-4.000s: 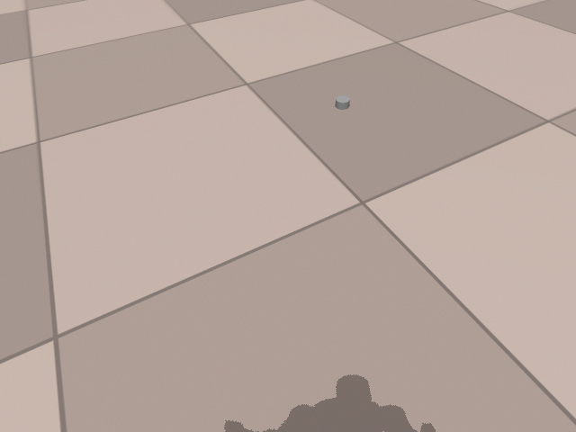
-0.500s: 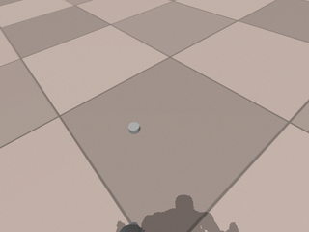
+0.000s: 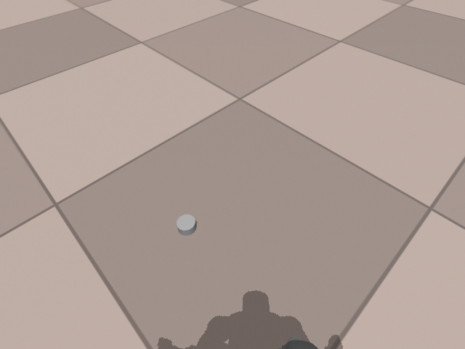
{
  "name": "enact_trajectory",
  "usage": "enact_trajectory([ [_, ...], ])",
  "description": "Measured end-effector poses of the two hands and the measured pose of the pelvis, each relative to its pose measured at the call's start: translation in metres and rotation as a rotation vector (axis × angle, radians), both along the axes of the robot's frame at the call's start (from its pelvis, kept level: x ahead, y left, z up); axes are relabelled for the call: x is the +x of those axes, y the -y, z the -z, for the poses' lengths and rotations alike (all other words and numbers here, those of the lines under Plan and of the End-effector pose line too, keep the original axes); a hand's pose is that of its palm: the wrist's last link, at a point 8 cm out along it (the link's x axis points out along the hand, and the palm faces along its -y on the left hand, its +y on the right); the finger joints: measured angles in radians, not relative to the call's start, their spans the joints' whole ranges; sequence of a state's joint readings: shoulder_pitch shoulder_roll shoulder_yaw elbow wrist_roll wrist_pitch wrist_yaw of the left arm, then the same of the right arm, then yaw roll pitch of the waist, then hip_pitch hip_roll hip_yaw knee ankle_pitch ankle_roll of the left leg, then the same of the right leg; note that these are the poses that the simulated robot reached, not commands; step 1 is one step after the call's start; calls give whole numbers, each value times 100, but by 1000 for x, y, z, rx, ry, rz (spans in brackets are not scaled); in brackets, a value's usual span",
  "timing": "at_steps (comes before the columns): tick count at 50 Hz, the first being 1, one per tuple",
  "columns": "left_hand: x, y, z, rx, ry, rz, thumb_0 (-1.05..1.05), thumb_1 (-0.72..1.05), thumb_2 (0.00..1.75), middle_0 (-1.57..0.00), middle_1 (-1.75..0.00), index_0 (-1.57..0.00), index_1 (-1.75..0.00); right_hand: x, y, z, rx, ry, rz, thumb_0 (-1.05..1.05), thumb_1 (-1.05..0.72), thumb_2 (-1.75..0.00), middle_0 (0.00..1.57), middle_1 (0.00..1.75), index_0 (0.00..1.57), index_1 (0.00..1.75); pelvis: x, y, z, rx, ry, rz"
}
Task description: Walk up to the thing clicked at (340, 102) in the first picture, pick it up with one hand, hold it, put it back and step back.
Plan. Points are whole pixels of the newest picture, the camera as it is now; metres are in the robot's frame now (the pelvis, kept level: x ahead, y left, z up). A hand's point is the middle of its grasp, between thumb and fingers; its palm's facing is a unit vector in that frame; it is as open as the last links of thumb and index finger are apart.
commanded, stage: walk up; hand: left
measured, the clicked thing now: (186, 224) +0.81 +0.24 -0.75
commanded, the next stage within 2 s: none
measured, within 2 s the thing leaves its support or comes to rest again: neither
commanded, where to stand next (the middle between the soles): +0.40 +0.02 m, yaw +0 degrees
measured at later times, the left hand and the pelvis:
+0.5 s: hand (93, 334) +0.20 +0.30 -0.15, palm faces +0.00 -0.93 -0.38, open 7.4 cm; pelvis +0.18 +0.01 -0.01, yaw +2 degrees
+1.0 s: hand (122, 240) +0.40 +0.29 -0.14, palm faces -0.04 -0.91 -0.41, open 7.3 cm; pelvis +0.32 +0.01 -0.02, yaw +0 degrees
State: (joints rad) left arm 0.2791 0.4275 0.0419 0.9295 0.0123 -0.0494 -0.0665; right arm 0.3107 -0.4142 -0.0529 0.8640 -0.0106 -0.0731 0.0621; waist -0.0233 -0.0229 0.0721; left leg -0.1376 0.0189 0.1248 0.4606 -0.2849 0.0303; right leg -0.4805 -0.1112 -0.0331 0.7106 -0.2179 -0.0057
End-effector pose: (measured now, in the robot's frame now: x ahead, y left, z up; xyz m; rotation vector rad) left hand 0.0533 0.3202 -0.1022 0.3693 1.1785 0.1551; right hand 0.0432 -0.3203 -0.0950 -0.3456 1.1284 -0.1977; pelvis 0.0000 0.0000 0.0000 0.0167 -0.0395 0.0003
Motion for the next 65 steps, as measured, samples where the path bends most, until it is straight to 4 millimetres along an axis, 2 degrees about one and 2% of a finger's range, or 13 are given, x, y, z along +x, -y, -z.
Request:
enact_trajectory([
  [5,61,12,-4,52,69,15,1,91,90,-20,-30,-21,-30,24,20,28,25,-51,25,0,-90,-90,21,30,21,30,45,18,15,4,2,-3],
  [8,87,21,-9,66,124,3,1,91,90,-20,-30,-21,-30,49,24,39,31,-85,14,1,-90,-90,20,30,21,30,64,25,17,-12,9,-8],
  [13,106,28,-20,57,124,-18,0,91,90,-21,-30,-21,-30,102,19,32,51,-61,-25,1,-90,-90,20,30,21,30,93,24,6,-21,7,-16],
  [17,114,21,-19,49,92,-30,0,90,90,-21,-30,-21,-30,141,13,22,46,-41,-51,1,-90,-90,20,30,21,30,117,18,2,-29,0,-20],
  [23,130,-7,1,23,41,-66,1,90,90,-21,-30,-21,-30,200,-2,8,-2,-19,-80,0,-90,-90,20,30,21,30,161,-3,8,-50,-3,-30],
  [27,152,-28,23,11,-9,-73,1,90,90,-21,-30,-21,-30,234,-17,3,-47,43,-73,0,-90,-90,20,30,21,30,190,-23,18,-26,6,-24],
  [32,195,-35,23,-9,-21,-47,1,91,90,-20,-30,-21,-30,248,-32,-11,-51,51,-34,0,-90,-90,20,30,21,30,220,-32,8,-29,10,-18],
  [37,237,-35,13,-17,-14,-20,1,91,90,-20,-30,-21,-30,255,-35,-11,-42,5,-12,0,-90,-90,21,30,21,30,250,-35,1,-19,8,-9],
  [43,290,-28,4,29,0,-3,1,91,90,-20,-30,-21,-30,273,-25,10,-16,-63,16,0,-90,-90,21,30,21,30,287,-27,6,-7,2,-6],
  [48,330,-13,4,61,67,-2,1,91,90,-20,-30,-21,-30,303,-20,38,17,-86,23,0,-90,-90,20,30,21,30,310,-14,18,-13,13,-1],
  [56,360,-6,-1,40,98,3,0,90,90,-21,-30,-21,-30,351,-33,37,33,-56,-16,0,-90,-90,20,30,21,30,332,-19,12,-14,7,-5],
  [60,371,-17,15,20,84,-22,1,90,90,-21,-30,-21,-30,360,-37,36,-6,-52,-2,0,-90,-90,20,30,21,30,341,-29,20,-11,14,-7],
  [65,378,-16,25,-24,36,-51,1,91,90,-20,-30,-21,-30,367,-46,25,-17,-76,9,0,-90,-90,20,30,21,30,352,-34,13,-20,9,-4],
])
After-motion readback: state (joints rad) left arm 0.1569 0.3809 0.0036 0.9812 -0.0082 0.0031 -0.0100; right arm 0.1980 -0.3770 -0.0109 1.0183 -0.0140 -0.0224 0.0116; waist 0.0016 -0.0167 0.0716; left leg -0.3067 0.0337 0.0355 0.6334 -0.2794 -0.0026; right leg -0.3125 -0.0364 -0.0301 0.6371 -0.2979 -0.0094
